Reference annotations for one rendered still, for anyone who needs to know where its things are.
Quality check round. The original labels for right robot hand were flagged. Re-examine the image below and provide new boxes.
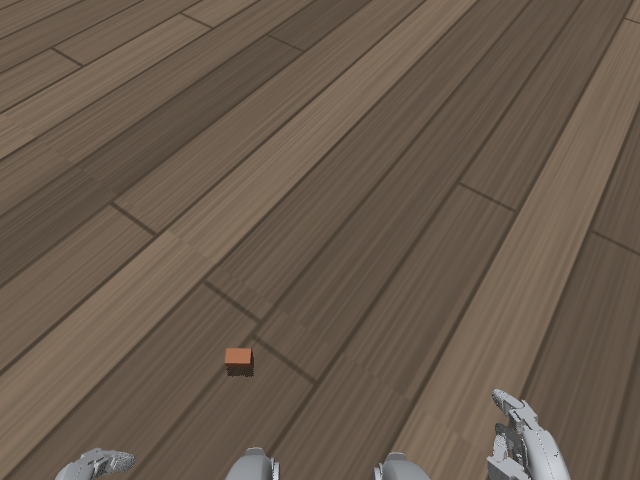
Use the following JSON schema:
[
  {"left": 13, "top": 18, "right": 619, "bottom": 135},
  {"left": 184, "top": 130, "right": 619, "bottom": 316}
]
[{"left": 487, "top": 389, "right": 571, "bottom": 480}]

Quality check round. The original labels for left robot hand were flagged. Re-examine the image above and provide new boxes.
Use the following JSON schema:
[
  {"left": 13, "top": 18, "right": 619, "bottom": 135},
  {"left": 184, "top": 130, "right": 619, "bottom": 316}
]
[{"left": 55, "top": 448, "right": 136, "bottom": 480}]

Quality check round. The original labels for small box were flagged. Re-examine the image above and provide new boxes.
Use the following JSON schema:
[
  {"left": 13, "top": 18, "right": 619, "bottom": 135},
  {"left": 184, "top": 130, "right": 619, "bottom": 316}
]
[{"left": 225, "top": 348, "right": 253, "bottom": 367}]

